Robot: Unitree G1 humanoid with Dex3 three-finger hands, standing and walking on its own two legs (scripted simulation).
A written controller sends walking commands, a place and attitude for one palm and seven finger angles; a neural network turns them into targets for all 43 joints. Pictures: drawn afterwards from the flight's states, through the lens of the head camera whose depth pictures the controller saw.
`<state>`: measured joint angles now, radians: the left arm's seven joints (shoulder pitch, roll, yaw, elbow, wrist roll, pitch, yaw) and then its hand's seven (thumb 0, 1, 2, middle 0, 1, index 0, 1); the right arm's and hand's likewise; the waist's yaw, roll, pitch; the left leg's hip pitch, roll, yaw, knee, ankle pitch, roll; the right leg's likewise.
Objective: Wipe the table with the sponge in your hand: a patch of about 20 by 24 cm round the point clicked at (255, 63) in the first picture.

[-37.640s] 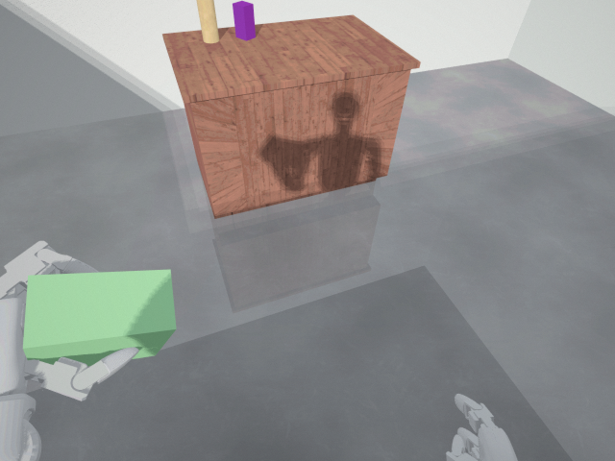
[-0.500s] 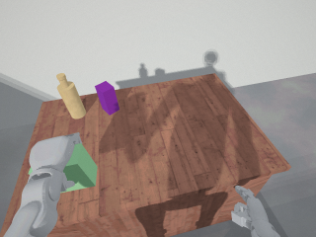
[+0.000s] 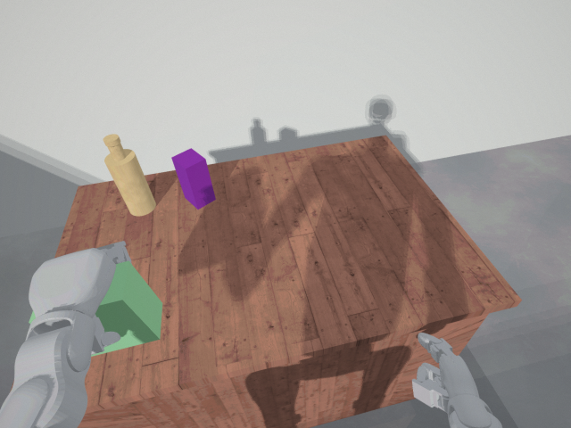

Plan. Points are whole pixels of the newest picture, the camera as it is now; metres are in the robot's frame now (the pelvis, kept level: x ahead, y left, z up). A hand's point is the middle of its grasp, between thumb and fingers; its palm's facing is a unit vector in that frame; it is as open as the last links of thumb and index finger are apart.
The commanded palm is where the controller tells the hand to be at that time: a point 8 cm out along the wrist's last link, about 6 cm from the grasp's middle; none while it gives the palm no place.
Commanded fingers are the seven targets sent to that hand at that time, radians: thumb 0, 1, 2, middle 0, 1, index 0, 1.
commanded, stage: bring the sponge back beside the body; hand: left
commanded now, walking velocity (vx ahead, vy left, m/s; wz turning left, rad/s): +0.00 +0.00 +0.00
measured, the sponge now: (111, 317) +0.21 +0.30 +0.05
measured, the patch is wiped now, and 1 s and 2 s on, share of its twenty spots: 1.00 1.00 1.00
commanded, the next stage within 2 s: step back with the hand held close in 0.88 s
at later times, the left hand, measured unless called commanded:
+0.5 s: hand (88, 323) +0.18 +0.28 +0.10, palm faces +0.07 -0.12 -0.99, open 9.8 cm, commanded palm +0.15 +0.28 +0.17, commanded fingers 0.00 0.10 1.30 -1.20 -1.60 -1.20 -1.60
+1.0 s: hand (98, 329) +0.17 +0.27 +0.10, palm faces +0.05 -0.12 -0.99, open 9.8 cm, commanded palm +0.15 +0.27 +0.17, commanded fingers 0.00 0.10 1.30 -1.20 -1.60 -1.20 -1.60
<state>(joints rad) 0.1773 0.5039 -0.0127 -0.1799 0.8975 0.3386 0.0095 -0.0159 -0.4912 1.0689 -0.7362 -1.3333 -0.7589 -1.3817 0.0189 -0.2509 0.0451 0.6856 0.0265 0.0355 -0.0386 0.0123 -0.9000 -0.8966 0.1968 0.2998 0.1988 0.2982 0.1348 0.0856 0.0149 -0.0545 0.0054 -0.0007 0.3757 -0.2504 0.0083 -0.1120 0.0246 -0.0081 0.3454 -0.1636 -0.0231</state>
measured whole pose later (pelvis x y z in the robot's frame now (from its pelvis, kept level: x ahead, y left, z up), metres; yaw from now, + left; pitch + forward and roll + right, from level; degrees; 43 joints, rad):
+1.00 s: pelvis -0.02 -0.01 +0.00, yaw +0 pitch -6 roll +0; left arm 0.31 0.51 -0.02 -0.34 0.87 0.37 -0.02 -0.02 -0.49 1.07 -0.74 -1.33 -0.76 -1.38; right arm 0.03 -0.26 0.05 0.68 0.02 0.02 -0.03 0.01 -0.90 -0.90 0.20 0.30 0.20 0.30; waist 0.13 0.10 0.01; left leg -0.06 0.02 0.00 0.40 -0.24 -0.01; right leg -0.12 0.04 -0.01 0.38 -0.16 -0.04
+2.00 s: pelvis -0.09 +0.01 -0.03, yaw +1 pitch +0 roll -1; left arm 0.47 0.41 0.38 -0.57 0.00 -0.16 0.16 -0.02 -0.49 1.07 -0.74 -1.33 -0.76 -1.37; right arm 0.21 -0.21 0.01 0.55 -0.01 -0.07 -0.07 0.01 -0.90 -0.90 0.20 0.30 0.20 0.30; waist -0.01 -0.04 0.00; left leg -0.47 -0.01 -0.01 0.74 -0.27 0.02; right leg -0.49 0.02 0.01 0.65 -0.16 0.00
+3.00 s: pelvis -0.31 +0.00 -0.01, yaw -2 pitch +0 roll -1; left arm 0.52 0.39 0.34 -0.60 -0.03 -0.12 0.15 -0.02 -0.49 1.07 -0.74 -1.33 -0.76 -1.37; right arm 0.24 -0.18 0.01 0.59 0.03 -0.12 -0.02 0.01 -0.90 -0.90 0.20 0.30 0.20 0.30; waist -0.04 -0.09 -0.04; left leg -0.33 0.02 0.06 0.58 -0.25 0.03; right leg -0.52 0.02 -0.01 0.99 -0.32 0.02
